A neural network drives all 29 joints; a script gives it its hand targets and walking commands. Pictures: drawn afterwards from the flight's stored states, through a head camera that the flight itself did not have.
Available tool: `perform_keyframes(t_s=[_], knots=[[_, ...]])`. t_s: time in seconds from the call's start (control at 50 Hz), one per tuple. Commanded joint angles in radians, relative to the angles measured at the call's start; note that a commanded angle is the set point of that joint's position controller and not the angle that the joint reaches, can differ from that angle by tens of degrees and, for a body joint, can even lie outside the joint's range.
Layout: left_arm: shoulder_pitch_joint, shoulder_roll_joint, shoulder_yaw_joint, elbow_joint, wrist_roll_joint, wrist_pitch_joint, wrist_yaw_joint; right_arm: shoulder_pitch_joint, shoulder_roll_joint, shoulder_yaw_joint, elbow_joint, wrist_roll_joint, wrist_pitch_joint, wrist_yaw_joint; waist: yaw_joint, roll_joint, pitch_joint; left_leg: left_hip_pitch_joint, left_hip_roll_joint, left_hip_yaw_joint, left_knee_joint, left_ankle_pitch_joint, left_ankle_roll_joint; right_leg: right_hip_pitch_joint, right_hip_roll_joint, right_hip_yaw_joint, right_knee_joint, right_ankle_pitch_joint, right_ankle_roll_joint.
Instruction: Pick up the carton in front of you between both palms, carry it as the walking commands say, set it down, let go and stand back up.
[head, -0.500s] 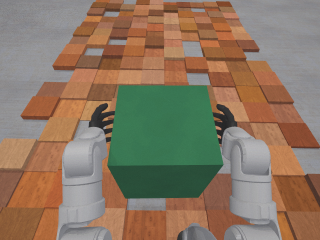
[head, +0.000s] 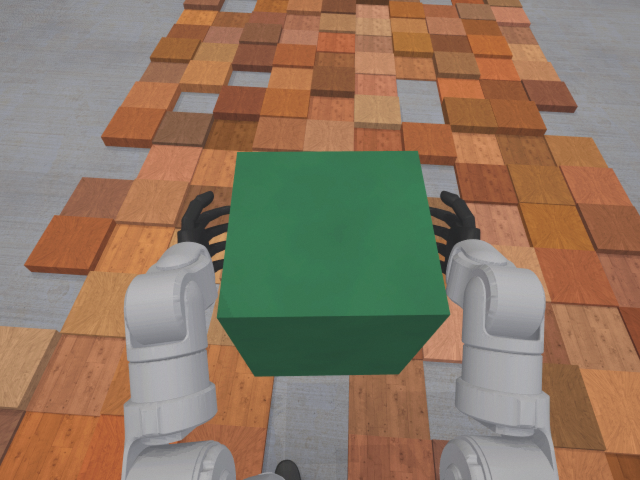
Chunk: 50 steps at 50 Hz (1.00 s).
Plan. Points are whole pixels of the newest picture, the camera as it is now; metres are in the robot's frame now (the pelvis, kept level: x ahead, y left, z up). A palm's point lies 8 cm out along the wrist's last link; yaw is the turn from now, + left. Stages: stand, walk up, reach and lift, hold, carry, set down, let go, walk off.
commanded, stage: carry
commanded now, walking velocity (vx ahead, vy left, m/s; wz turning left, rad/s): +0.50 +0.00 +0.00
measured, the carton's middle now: (327, 276) +0.36 +0.01 +0.03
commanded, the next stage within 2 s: none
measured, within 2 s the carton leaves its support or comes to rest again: neither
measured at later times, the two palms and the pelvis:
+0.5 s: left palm (237, 87) +0.69 +0.16 +0.09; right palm (410, 89) +0.71 -0.14 +0.08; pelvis +0.35 +0.00 -0.04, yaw +1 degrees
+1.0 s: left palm out of the picture +1.04 +0.16 +0.10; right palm (387, 2) +1.02 -0.14 +0.10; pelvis +0.67 +0.03 +0.00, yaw +0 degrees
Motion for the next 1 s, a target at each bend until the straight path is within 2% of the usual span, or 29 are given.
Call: perform_keyframes(t_s=[0.0, 0.02, 0.04, 0.08, 0.12, 0.16, 0.22, 0.28, 0.32, 0.36, 0.38, 0.4, 0.42, 0.44, 0.46, 0.48, 0.52, 0.56, 0.62, 0.68, 0.74, 0.82, 0.86, 0.88, 0.9, 0.92, 0.94, 0.96, 0.98], knots=[[-0.506, -0.945, -0.802, -0.058, -0.382, 0.04, -0.253, -0.458, 0.908, 0.746, -0.036, 0.365, 0.021, 0.243, -0.052, 0.135, -0.511, 0.679, 0.226, -0.315, -0.008, 0.105, 0.026, -0.226, -0.01, 0.014, 0.436, 0.296, -0.015], [-0.523, -0.934, -0.794, -0.044, -0.375, 0.054, -0.256, -0.513, 0.903, 0.757, -0.043, 0.373, 0.021, 0.247, -0.066, 0.32, -0.517, 0.793, 0.36, -0.595, -0.054, 0.086, 0.164, -0.459, 0.086, 0.073, 0.639, -0.027, -0.008], [-0.541, -0.933, -0.794, -0.059, -0.375, 0.055, -0.256, -0.515, 0.913, 0.762, -0.07, 0.398, 0.028, 0.254, -0.069, 0.278, -0.482, 0.785, 0.368, -0.596, -0.065, 0.077, 0.191, -0.564, 0.05, 0.139, 0.728, -0.061, -0.029], [-0.551, -0.947, -0.792, -0.078, -0.378, 0.054, -0.249, -0.562, 0.94, 0.789, -0.131, 0.436, 0.036, 0.267, -0.07, 0.09, -0.404, 0.67, 0.304, -0.451, -0.049, 0.187, 0.151, -0.599, -0.009, 0.159, 0.681, 0.048, -0.037], [-0.516, -0.951, -0.79, -0.072, -0.364, 0.047, -0.233, -0.577, 0.955, 0.81, -0.158, 0.465, 0.041, 0.276, -0.072, 0.083, -0.413, 0.628, 0.257, -0.339, -0.071, 0.262, 0.107, -0.566, -0.021, 0.14, 0.584, 0.133, -0.03], [-0.49, -0.935, -0.794, -0.061, -0.339, 0.043, -0.217, -0.568, 0.936, 0.814, -0.148, 0.484, 0.039, 0.282, -0.079, 0.131, -0.419, 0.649, 0.241, -0.285, -0.06, 0.365, 0.125, -0.587, 0.004, 0.104, 0.5, 0.159, -0.023], [-0.482, -0.899, -0.781, -0.026, -0.31, 0.036, -0.199, -0.581, 0.904, 0.812, -0.101, 0.497, 0.033, 0.288, -0.097, 0.121, -0.38, 0.687, 0.219, -0.241, -0.066, 0.422, 0.128, -0.666, 0.021, 0.058, 0.375, 0.208, -0.019], [-0.549, -0.85, -0.758, 0.027, -0.301, 0.034, -0.185, -0.648, 0.873, 0.792, -0.024, 0.506, 0.024, 0.288, -0.094, 0.121, -0.328, 0.596, 0.15, -0.151, -0.048, 0.429, 0.127, -0.582, 0.068, -0.003, 0.158, 0.357, -0.041], [-0.582, -0.835, -0.738, 0.071, -0.304, 0.036, -0.184, -0.676, 0.864, 0.769, 0.043, 0.501, 0.018, 0.284, -0.094, 0.132, -0.304, 0.54, 0.14, -0.116, -0.049, 0.4, 0.118, -0.473, 0.082, -0.025, 0.027, 0.493, -0.068], [-0.622, -0.829, -0.71, 0.115, -0.314, 0.038, -0.188, -0.701, 0.873, 0.743, 0.103, 0.493, 0.015, 0.278, -0.059, 0.153, -0.312, 0.487, 0.148, -0.085, 0.016, 0.471, 0.1, -0.309, 0.099, -0.043, -0.027, 0.559, -0.101], [-0.629, -0.83, -0.693, 0.143, -0.32, 0.038, -0.191, -0.715, 0.88, 0.73, 0.129, 0.489, 0.015, 0.274, -0.026, 0.153, -0.341, 0.466, 0.139, -0.053, 0.107, 0.519, 0.081, -0.194, 0.117, -0.061, -0.052, 0.571, -0.111], [-0.638, -0.837, -0.677, 0.17, -0.326, 0.036, -0.196, -0.727, 0.888, 0.717, 0.152, 0.485, 0.016, 0.27, 0.018, 0.114, -0.388, 0.425, 0.116, -0.009, 0.265, 0.499, 0.054, -0.039, 0.126, -0.072, -0.082, 0.56, -0.115], [-0.645, -0.847, -0.656, 0.193, -0.327, 0.035, -0.202, -0.756, 0.892, 0.704, 0.169, 0.479, 0.016, 0.267, 0.059, 0.036, -0.436, 0.326, 0.082, 0.001, 0.469, 0.307, 0.036, 0.107, 0.078, -0.01, -0.09, 0.513, -0.109], [-0.641, -0.847, -0.63, 0.229, -0.334, 0.037, -0.21, -0.779, 0.907, 0.693, 0.194, 0.468, 0.018, 0.264, 0.071, -0.106, -0.436, 0.127, -0.006, -0.016, 0.678, -0.206, 0.013, 0.228, -0.119, 0.25, -0.043, 0.67, -0.121], [-0.694, -0.834, -0.616, 0.263, -0.345, 0.037, -0.215, -0.779, 0.933, 0.668, 0.23, 0.458, 0.026, 0.256, 0.053, -0.299, -0.543, -0.153, -0.123, -0.112, 1.003, -0.588, -0.01, 0.455, -0.33, 0.669, -0.096, 0.609, -0.334], [-0.678, -0.901, -0.645, 0.273, -0.384, 0.032, -0.227, -0.77, 0.933, 0.662, 0.231, 0.439, 0.022, 0.246, 0.051, -0.219, -0.562, -0.257, -0.066, -0.201, 1.121, -0.555, 0.022, 0.426, -0.351, 0.737, -0.158, 0.329, -0.384], [-0.807, -1.027, -0.69, 0.188, -0.467, 0.016, -0.249, -0.847, 0.989, 0.652, 0.154, 0.442, 0.008, 0.228, 0.039, -0.063, -0.468, -0.289, -0.001, -0.192, 1.054, -0.465, 0.037, 0.257, -0.256, 0.592, -0.186, 0.344, -0.304], [-0.913, -1.093, -0.733, 0.106, -0.527, 0.007, -0.254, -0.854, 1.003, 0.635, 0.102, 0.416, -0.004, 0.202, 0.02, -0.027, -0.463, -0.238, 0.035, -0.189, 0.955, -0.422, 0.031, 0.161, -0.228, 0.49, -0.197, 0.392, -0.259], [-0.879, -1.108, -0.753, 0.055, -0.538, 0.001, -0.251, -0.771, 0.997, 0.641, 0.074, 0.377, -0.02, 0.176, 0.012, -0.052, -0.479, -0.253, 0.052, -0.148, 0.813, -0.381, 0.004, 0.182, -0.214, 0.403, -0.218, 0.496, -0.249], [-0.803, -1.082, -0.764, 0.034, -0.517, -0.004, -0.251, -0.717, 0.994, 0.686, 0.045, 0.366, -0.032, 0.17, 0.028, -0.063, -0.475, -0.32, 0.052, -0.105, 0.633, -0.354, -0.017, 0.285, -0.21, 0.32, -0.206, 0.758, -0.233], [-0.743, -1.026, -0.773, 0.004, -0.491, -0.005, -0.247, -0.707, 0.982, 0.743, 0.0, 0.383, -0.036, 0.171, 0.047, -0.094, -0.457, -0.345, 0.025, -0.047, 0.483, -0.26, -0.021, 0.379, -0.168, 0.23, -0.176, 0.965, -0.202], [-0.692, -0.925, -0.759, -0.002, -0.456, 0.009, -0.241, -0.724, 0.927, 0.782, -0.036, 0.404, -0.02, 0.171, 0.058, -0.146, -0.415, -0.305, -0.042, 0.03, 0.281, -0.172, -0.003, 0.459, -0.116, 0.146, -0.114, 1.148, -0.18], [-0.664, -0.886, -0.739, 0.028, -0.436, 0.021, -0.241, -0.719, 0.9, 0.781, -0.018, 0.403, -0.003, 0.177, 0.019, -0.17, -0.414, -0.092, -0.11, 0.089, 0.112, -0.121, 0.016, 0.386, -0.093, 0.079, -0.04, 1.299, -0.142], [-0.682, -0.884, -0.736, 0.036, -0.435, 0.03, -0.244, -0.733, 0.892, 0.773, 0.003, 0.401, -0.002, 0.18, -0.015, -0.14, -0.468, 0.128, -0.133, 0.105, 0.095, -0.036, 0.039, 0.296, -0.08, 0.04, 0.101, 1.384, -0.112], [-0.701, -0.888, -0.731, 0.045, -0.434, 0.036, -0.247, -0.719, 0.897, 0.766, 0.024, 0.406, -0.002, 0.185, -0.076, -0.061, -0.553, 0.446, -0.087, 0.05, 0.048, 0.057, 0.074, 0.08, -0.083, 0.033, 0.312, 1.313, -0.066], [-0.705, -0.889, -0.72, 0.053, -0.435, 0.04, -0.252, -0.66, 0.908, 0.759, 0.061, 0.405, -0.003, 0.192, -0.136, 0.042, -0.622, 0.796, -0.011, -0.096, 0.021, 0.164, 0.138, -0.251, -0.044, 0.057, 0.514, 1.068, 0.002], [-0.739, -0.913, -0.72, 0.036, -0.426, 0.036, -0.256, -0.666, 0.931, 0.759, 0.071, 0.415, -0.009, 0.201, -0.14, 0.19, -0.602, 0.998, 0.182, -0.356, 0.014, 0.44, 0.232, -0.597, 0.094, 0.089, 0.703, 0.167, 0.018], [-0.742, -0.92, -0.707, 0.046, -0.429, 0.039, -0.257, -0.698, 0.959, 0.779, 0.048, 0.444, -0.01, 0.207, -0.143, 0.257, -0.626, 1.078, 0.31, -0.517, 0.087, 0.549, 0.299, -0.748, 0.096, 0.217, 0.881, -0.101, 0.011], [-0.753, -0.919, -0.693, 0.041, -0.415, 0.035, -0.254, -0.747, 0.979, 0.797, 0.007, 0.465, -0.008, 0.21, -0.145, 0.101, -0.591, 0.995, 0.312, -0.512, 0.107, 0.449, 0.266, -0.772, 0.041, 0.309, 0.878, -0.125, -0.024]])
